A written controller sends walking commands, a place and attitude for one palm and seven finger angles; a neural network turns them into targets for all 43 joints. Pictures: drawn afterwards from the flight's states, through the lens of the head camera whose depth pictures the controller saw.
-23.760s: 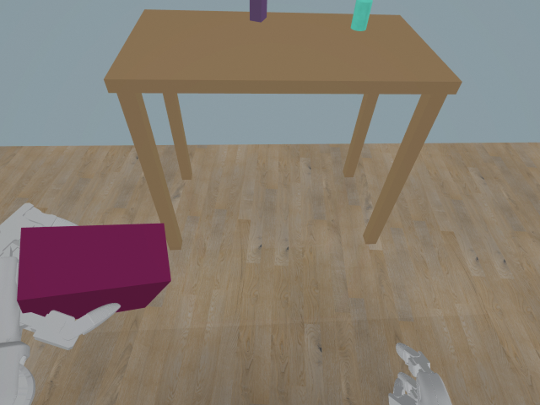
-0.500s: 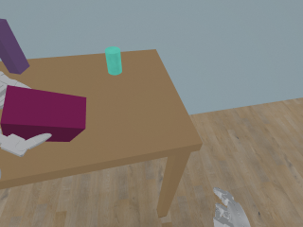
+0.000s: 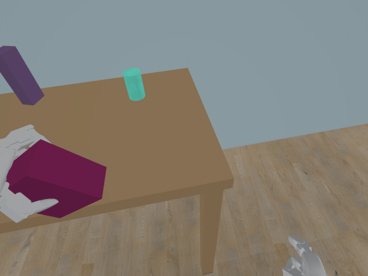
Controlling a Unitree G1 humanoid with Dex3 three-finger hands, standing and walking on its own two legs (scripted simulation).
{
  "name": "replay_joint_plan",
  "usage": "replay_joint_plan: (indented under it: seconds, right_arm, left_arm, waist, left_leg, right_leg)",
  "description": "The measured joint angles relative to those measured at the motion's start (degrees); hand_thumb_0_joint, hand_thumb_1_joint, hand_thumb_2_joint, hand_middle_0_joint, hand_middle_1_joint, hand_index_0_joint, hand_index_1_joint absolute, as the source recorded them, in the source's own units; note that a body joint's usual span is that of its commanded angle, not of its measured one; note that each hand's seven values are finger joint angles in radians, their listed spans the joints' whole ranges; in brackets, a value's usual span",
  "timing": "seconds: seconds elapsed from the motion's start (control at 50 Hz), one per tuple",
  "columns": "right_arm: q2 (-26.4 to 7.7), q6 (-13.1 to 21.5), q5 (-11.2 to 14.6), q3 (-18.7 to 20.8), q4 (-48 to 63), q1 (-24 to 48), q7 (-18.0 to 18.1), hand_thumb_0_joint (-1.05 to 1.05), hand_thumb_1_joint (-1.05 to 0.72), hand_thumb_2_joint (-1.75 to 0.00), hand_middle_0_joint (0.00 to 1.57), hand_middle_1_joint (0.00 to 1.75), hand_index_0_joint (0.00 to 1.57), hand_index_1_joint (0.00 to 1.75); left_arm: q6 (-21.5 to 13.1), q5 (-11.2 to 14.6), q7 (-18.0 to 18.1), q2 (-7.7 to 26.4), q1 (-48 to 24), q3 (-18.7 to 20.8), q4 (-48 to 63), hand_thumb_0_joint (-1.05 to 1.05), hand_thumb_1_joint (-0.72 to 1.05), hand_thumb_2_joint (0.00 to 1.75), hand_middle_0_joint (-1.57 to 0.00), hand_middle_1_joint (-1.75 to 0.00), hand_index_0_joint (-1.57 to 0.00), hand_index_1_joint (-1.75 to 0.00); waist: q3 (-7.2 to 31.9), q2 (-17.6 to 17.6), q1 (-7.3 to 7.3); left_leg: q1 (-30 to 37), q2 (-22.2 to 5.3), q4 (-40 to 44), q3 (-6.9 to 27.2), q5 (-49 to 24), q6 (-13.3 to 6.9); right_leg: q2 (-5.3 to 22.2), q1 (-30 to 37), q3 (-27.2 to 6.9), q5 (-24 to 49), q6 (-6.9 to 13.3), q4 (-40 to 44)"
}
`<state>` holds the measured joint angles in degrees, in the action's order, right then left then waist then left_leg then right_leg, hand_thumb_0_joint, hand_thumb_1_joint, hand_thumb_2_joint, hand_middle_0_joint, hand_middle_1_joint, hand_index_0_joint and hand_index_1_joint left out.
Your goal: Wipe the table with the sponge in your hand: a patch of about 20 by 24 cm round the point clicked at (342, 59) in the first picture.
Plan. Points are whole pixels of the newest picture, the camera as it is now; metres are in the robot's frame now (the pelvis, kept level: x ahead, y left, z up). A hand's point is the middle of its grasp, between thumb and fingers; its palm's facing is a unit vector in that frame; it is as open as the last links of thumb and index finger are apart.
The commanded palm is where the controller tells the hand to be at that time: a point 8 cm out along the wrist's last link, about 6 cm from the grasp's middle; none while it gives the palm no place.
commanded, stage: turn the palm down, sponge in hand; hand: left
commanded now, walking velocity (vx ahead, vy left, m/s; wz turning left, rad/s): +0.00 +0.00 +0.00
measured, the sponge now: (62, 187) +0.22 +0.27 +0.13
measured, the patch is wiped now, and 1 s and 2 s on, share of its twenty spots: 0.00 0.00 0.00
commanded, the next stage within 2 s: move the sponge above the wiping area in 1.54 s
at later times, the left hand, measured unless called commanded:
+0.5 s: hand (34, 155) +0.23 +0.29 +0.21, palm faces +0.25 -0.33 -0.91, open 10.6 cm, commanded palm +0.19 +0.31 +0.27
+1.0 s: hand (10, 131) +0.24 +0.31 +0.25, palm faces +0.31 -0.07 -0.95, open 10.6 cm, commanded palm +0.18 +0.31 +0.31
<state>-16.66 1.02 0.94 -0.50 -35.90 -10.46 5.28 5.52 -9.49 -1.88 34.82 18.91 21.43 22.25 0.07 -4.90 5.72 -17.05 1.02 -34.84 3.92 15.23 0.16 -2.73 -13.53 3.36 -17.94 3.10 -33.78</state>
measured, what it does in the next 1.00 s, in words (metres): stands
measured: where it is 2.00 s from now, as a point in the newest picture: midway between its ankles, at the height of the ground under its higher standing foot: outside the picture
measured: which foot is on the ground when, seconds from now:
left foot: down 0.00-1.00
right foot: down 0.00-1.00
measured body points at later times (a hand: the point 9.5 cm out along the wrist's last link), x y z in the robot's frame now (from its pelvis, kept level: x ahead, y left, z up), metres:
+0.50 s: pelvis +0.01 +0.03 +0.01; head +0.01 +0.00 +0.46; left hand +0.21 +0.30 +0.26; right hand +0.23 -0.19 -0.07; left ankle +0.04 +0.13 -0.73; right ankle +0.01 -0.08 -0.73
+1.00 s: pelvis -0.02 +0.04 +0.01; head -0.03 +0.00 +0.46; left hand +0.22 +0.31 +0.30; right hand +0.25 -0.14 -0.06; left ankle +0.04 +0.13 -0.73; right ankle +0.01 -0.08 -0.73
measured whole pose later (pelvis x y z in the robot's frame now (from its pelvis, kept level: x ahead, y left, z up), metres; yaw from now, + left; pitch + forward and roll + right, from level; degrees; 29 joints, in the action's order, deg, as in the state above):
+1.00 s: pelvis -0.02 +0.04 +0.01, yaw -2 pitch -5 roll +0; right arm -14.9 -4.4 3.1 -5.2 -36.0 1.9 3.9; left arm 23.6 -36.9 -7.6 43.6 -1.0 6.4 27.9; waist -2.1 -6.5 9.0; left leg -11.2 3.3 -24.4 0.0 8.7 -2.7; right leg -0.1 -9.8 -0.6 -12.0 0.5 -26.2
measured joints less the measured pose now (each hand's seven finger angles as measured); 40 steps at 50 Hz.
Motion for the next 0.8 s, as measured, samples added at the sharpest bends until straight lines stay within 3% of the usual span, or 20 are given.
replay_joint_plan:
  seconds: [0.1, 0.22, 0.34, 0.46, 0.54, 0.62, 0.72, 0.8]
  right_arm:
    - [1.28, 0.36, 0.21, 0.07, -0.24, 0.23, 0.06, 0.01, -0.9, -0.9, 0.2, 0.3, 0.2, 0.3]
    - [1.61, -1.33, 0.95, -0.01, 1.33, 0.44, -1.05, 0.01, -0.9, -0.9, 0.2, 0.3, 0.2, 0.3]
    - [0.32, -2.42, 1.35, -0.18, 2.23, 1.27, -1.0, 0.01, -0.9, -0.9, 0.21, 0.3, 0.2, 0.3]
    - [0.49, -2.2, 1.31, -0.7, 2.35, 3.1, -0.28, 0.01, -0.9, -0.9, 0.2, 0.3, 0.2, 0.3]
    - [1.25, -2.8, 1.42, -1.33, 2.28, 4.66, -0.23, 0.01, -0.9, -0.9, 0.2, 0.3, 0.2, 0.3]
    - [1.55, -3.74, 1.92, -2.37, 1.62, 6.58, -0.42, 0.01, -0.9, -0.9, 0.2, 0.3, 0.2, 0.3]
    - [1.32, -4.57, 2.61, -3.75, 1.31, 8.59, -0.36, 0.01, -0.9, -0.9, 0.21, 0.3, 0.2, 0.3]
    - [1.21, -4.49, 2.6, -4.34, 1.46, 9.81, -0.22, 0.01, -0.9, -0.9, 0.21, 0.3, 0.2, 0.3]
  left_arm:
    - [-3.48, 0.8, -2.42, 3.01, 0.03, -1.02, 4.17, -0.01, -0.54, 1.04, -0.68, -1.29, -0.7, -1.29]
    - [1.77, -0.55, -0.28, 5.39, 1.05, 1.35, 5.76, -0.01, -0.55, 1.04, -0.68, -1.29, -0.7, -1.29]
    - [7.38, -5.24, -0.46, 5.13, 1.73, 0.64, 7.98, -0.01, -0.55, 1.04, -0.68, -1.29, -0.7, -1.29]
    - [7.6, -9.83, -0.95, 5.01, 1.29, -4.06, 12.48, -0.01, -0.55, 1.04, -0.68, -1.29, -0.7, -1.29]
    - [8.72, -12.7, 0.7, 6.36, -2.3, -5.96, 12.09, -0.01, -0.55, 1.04, -0.68, -1.29, -0.7, -1.29]
    - [13.15, -15.13, 1.19, 6.88, -7.89, -6.46, 8.39, -0.01, -0.55, 1.04, -0.68, -1.29, -0.7, -1.29]
    - [19.3, -18.92, -2.36, 6.15, -13.04, -8.59, 4.48, -0.01, -0.55, 1.04, -0.68, -1.29, -0.7, -1.29]
    - [20.71, -22.67, -6.16, 5.4, -14.44, -12.74, 5.49, -0.01, -0.55, 1.04, -0.68, -1.29, -0.7, -1.29]
  waist:
    - [0.3, 0.53, -0.35]
    - [0.61, 0.51, -0.52]
    - [0.22, -0.22, 0.34]
    - [0.13, -0.08, 1.27]
    - [0.06, -0.06, 1.61]
    - [-0.15, -0.65, 1.94]
    - [-0.61, -1.33, 1.98]
    - [-1.36, -1.34, 2.18]
  left_leg:
    - [1.04, -0.18, 0.53, -0.78, 0.71, 0.18]
    - [2.26, -0.1, 2.2, -2.21, 0.71, -0.27]
    - [1.72, 0.43, 3.06, -2.57, 0.03, -1.12]
    - [1.55, 1.04, 3.73, -2.74, -0.8, -1.86]
    - [2.13, 1.29, 4.42, -2.76, -1.48, -2.12]
    - [3.13, 1.53, 5.68, -3.06, -2.49, -2.39]
    - [4.16, 2.07, 7.85, -3.38, -4.21, -2.86]
    - [4.67, 2.4, 9.16, -3.59, -5.36, -3.18]
  right_leg:
    - [-0.12, 0.67, -0.83, -0.48, 0.02, 0.29]
    - [0.05, 1.2, -2.29, -0.36, -0.4, 1.29]
    - [0.62, 0.77, -2.64, 0.42, -1.18, 2.38]
    - [1.25, 0.76, -2.78, 1.31, -1.91, 3.3]
    - [1.52, 1.5, -2.79, 2.09, -2.23, 4.25]
    - [1.8, 2.38, -3.11, 3.11, -2.54, 5.36]
    - [2.38, 2.99, -3.42, 4.4, -2.98, 6.67]
    - [2.74, 3.13, -3.64, 5.17, -3.15, 7.24]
